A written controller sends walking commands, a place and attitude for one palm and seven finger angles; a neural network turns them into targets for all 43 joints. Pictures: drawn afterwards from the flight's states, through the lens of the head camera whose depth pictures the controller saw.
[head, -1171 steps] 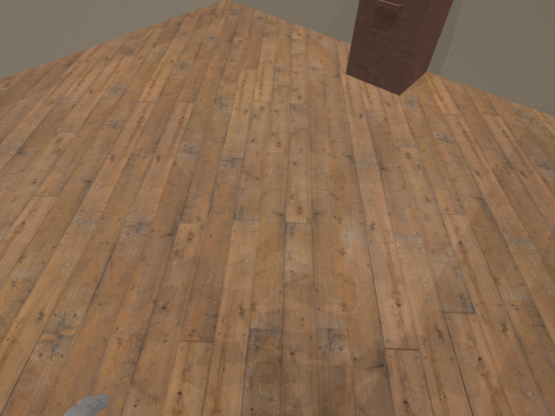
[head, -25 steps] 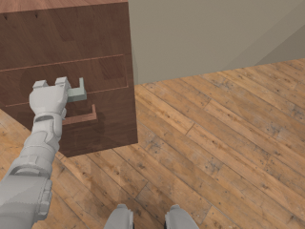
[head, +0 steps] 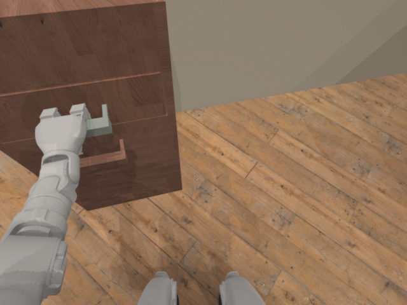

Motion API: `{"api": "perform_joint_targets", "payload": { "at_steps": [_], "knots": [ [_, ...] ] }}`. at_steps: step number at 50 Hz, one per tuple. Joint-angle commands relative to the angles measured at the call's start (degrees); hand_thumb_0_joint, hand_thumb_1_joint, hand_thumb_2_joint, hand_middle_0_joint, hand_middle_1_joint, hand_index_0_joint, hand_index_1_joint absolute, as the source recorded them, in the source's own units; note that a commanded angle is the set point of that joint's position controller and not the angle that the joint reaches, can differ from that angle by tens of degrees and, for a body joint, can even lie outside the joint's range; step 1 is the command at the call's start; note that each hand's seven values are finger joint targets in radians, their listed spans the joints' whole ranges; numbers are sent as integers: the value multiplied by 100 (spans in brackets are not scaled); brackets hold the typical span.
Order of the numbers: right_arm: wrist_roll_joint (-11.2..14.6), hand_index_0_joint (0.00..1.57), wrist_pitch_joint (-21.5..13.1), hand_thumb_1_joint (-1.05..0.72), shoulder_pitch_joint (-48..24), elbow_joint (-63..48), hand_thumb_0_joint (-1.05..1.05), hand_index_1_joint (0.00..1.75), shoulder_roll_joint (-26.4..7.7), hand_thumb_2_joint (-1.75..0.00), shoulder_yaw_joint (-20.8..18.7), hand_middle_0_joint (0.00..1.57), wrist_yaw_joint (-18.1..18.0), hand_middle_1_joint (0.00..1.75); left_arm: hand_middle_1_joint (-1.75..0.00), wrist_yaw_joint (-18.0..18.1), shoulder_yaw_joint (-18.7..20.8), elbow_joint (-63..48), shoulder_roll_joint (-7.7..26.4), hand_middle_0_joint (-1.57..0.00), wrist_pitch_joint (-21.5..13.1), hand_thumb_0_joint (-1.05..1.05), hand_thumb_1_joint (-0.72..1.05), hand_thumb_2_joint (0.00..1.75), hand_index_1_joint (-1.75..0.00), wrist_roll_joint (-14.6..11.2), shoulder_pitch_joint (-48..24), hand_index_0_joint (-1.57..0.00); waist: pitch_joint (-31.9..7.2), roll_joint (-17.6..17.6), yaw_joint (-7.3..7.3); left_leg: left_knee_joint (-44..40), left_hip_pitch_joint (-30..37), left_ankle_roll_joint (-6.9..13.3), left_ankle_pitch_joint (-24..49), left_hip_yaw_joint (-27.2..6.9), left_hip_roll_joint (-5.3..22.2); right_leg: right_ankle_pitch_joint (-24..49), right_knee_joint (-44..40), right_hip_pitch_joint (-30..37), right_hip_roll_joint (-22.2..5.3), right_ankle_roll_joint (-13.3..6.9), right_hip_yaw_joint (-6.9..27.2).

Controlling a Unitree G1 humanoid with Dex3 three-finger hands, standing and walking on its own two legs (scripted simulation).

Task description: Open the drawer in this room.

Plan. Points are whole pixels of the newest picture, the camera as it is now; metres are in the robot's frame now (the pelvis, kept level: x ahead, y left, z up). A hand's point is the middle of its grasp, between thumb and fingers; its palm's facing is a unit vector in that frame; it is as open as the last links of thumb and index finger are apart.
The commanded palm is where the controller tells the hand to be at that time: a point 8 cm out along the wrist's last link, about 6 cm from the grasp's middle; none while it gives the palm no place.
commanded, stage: pull the drawer open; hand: left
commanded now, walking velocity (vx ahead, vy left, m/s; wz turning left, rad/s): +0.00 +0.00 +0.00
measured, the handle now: (77, 121) +0.50 +0.26 -0.01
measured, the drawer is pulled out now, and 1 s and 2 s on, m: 0.00 0.08 0.30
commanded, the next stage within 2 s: none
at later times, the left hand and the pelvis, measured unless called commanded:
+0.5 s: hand (75, 172) +0.39 +0.25 -0.03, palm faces -0.04 -0.06 -1.00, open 6.0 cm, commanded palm +0.36 +0.24 +0.03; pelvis +0.03 +0.00 +0.02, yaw +0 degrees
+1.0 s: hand (75, 179) +0.37 +0.25 -0.03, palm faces -0.04 -0.04 -1.00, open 6.0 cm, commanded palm +0.34 +0.24 +0.03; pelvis +0.01 -0.01 +0.01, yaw +1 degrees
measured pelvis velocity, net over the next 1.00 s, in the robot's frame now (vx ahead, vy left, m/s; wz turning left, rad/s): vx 0.01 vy -0.01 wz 0.02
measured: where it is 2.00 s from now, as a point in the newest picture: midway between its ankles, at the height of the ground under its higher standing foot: outside the picture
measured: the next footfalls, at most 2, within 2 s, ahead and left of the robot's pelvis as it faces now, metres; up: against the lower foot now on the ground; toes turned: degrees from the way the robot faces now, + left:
none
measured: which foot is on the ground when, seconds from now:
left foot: down 0.00-1.00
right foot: down 0.00-1.00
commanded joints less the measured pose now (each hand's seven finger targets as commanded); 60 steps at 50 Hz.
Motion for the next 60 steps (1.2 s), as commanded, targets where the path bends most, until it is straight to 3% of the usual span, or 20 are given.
{"api": "perform_joint_targets", "payload": {
  "at_steps": [1, 5, 13, 17, 21, 22, 23, 25, 26, 27, 30, 36, 42, 44, 45, 47, 50, 51, 55, 60],
  "knots": [
    [10, 20, -71, -90, 622, -406, 0, 30, -911, -90, -372, 20, -36, 30, -135, 178, 211, -981, 1005, -40, -8, 0, 90, 90, -135, -103, -988, -40, -2518, 193, 262, -693, 2397, 86, 2287, 139, -42, 1906, -698, 1187, 29, -308, -465],
    [22, 20, -53, -90, 566, -432, 0, 30, -882, -90, -410, 20, -27, 30, -135, 245, 144, -1394, 816, -40, -6, 0, 90, 90, -135, -99, -762, -40, -2582, 174, 283, -758, 2605, 72, 2597, 138, -19, 2173, -724, 1342, 20, -311, -469],
    [32, 20, -14, -90, 315, -524, 0, 30, -840, -90, -409, 20, -38, 30, -135, 361, 233, -1776, 680, -40, 169, 0, 90, 90, -135, -127, 323, -40, -2162, -142, 417, -919, 2490, 103, 2700, 258, -73, 2679, -904, 1896, -14, -309, -401],
    [26, 20, -19, -90, 167, -627, 0, 30, -789, -90, -430, 20, -25, 30, -135, 452, 92, -2293, 398, -40, 268, 0, 90, 90, -135, -85, 689, -40, -2197, 120, 455, -958, 2935, 51, 3200, 205, -33, 2821, -908, 1846, -5, -328, -448],
    [25, 20, -30, -90, 29, -747, 0, 30, -758, -90, -430, 20, -12, 30, -135, 495, 52, -2681, 212, -40, 399, 0, 90, 90, -135, -129, 1316, -40, -2211, -27, 495, -968, 3072, 57, 3446, 205, -34, 3090, -960, 2067, -12, -312, -435],
    [33, 20, -36, -90, -12, -768, 0, 30, -765, -90, -421, 20, -12, 30, -135, 513, 142, -2809, 312, -40, 431, 0, 90, 90, -135, -122, 1428, -40, -2175, -3, 548, -1011, 3090, 38, 3492, 182, -21, 3074, -952, 2096, -19, -318, -452],
    [34, 20, -50, -90, -71, -815, 0, 30, -752, -90, -419, 20, -5, 30, -135, 522, 13, -2903, 144, -40, 475, 0, 90, 90, -135, -129, 1561, -40, -2083, 15, 522, -1033, 3121, 39, 3460, 184, -24, 3039, -985, 2090, -13, -321, -464],
    [20, 20, -57, -90, -152, -853, 0, 30, -745, -90, -416, 20, -6, 30, -135, 568, 115, -3283, 252, -40, 503, 0, 90, 90, -135, -94, 1661, -40, -2245, 182, 582, -1030, 3319, 22, 3731, 176, -7, 3172, -960, 2154, -33, -320, -456],
    [11, 20, -49, -90, -135, -747, 0, 30, -764, -90, -394, 20, -47, 30, -135, 607, 44, -3155, 289, -40, 533, 0, 90, 90, -135, -60, 946, -40, -1969, 137, 329, -963, 3189, 21, 3505, 140, -7, 3060, -948, 1915, -45, -306, -463],
    [-12, 20, -58, -90, -119, -641, 0, 30, -762, -90, -381, 20, -90, 30, -135, 641, 43, -3028, 374, -40, 516, 0, 90, 90, -135, 23, 282, -40, -1846, 132, 233, -946, 3035, 14, 3174, 121, -12, 2801, -909, 1689, -56, -298, -485],
    [-47, 20, -90, -90, -182, -648, 0, 30, -728, -90, -394, 20, -101, 30, -135, 704, 29, -2921, 314, -40, 497, 0, 90, 90, -135, 98, 441, -40, -2037, 282, 370, -921, 3177, 6, 3130, 131, -54, 2634, -878, 1647, -61, -333, -480],
    [-21, 20, -109, -90, -239, -658, 0, 30, -702, -90, -365, 20, -128, 30, -135, 634, -39, -2690, 277, -40, 506, 0, 90, 90, -135, 16, 323, -40, -2018, 164, 402, -902, 2902, 28, 2644, 162, -121, 2458, -877, 1732, -57, -342, -443],
    [-3, 20, -134, -90, -260, -637, 0, 30, -701, -90, -342, 20, -180, 30, -135, 566, 133, -2457, 528, -40, 313, 0, 90, 90, -135, -12, 76, -40, -2075, -37, 405, -886, 2607, 73, 2180, 184, -153, 2193, -893, 1756, -73, -310, -379],
    [-17, 20, -159, -90, -225, -601, 0, 30, -710, -90, -336, 20, -175, 30, -135, 561, 177, -2438, 596, -40, 241, 0, 90, 90, -135, -11, 34, -40, -2029, 49, 429, -875, 2517, 74, 2153, 183, -155, 2187, -856, 1759, -76, -328, -366],
    [-8, 20, -158, -90, -235, -613, 0, 30, -704, -90, -337, 20, -181, 30, -135, 588, 236, -2551, 706, -40, 170, 0, 90, 90, -135, 29, -84, -40, -2196, 145, 463, -864, 2552, 70, 2117, 182, -159, 2140, -830, 1743, -83, -323, -347],
    [7, 20, -158, -90, -263, -660, 0, 30, -675, -90, -344, 20, -171, 30, -135, 596, 203, -2403, 535, -40, 178, 0, 90, 90, -135, -1, 488, -40, -2123, -64, 525, -897, 2465, 79, 2034, 216, -174, 2113, -880, 1850, -65, -326, -354],
    [37, 20, -177, -90, -321, -738, 0, 30, -680, -90, -369, 20, -122, 30, -135, 605, 171, -2604, 368, -40, 210, 0, 90, 90, -135, -70, 1108, -40, -2163, 7, 627, -968, 2543, 70, 2084, 246, -162, 2175, -923, 1968, -48, -341, -351],
    [43, 20, -195, -90, -291, -767, 0, 30, -687, -90, -373, 20, -119, 30, -135, 604, 60, -2730, 259, -40, 225, 0, 90, 90, -135, -94, 1128, -40, -2107, -78, 571, -976, 2524, 77, 2036, 238, -151, 2140, -925, 1972, -43, -342, -370],
    [69, 20, -232, -90, -413, -882, 0, 30, -682, -90, -400, 20, -75, 30, -135, 663, 25, -3279, 82, -40, 317, 0, 90, 90, -135, -138, 1972, -40, -2164, -35, 676, -1086, 2774, 59, 2284, 249, -123, 2322, -972, 2117, -30, -361, -402],
    [59, 20, -290, -90, -576, -1003, 0, 30, -692, -90, -395, 20, -7, 30, -135, 754, -114, -3949, -189, -40, 509, 0, 90, 90, -135, -192, 3004, -40, -1820, -36, 697, -1205, 2913, 29, 2396, 203, -73, 2332, -1013, 2087, -28, -372, -474]
  ]
}}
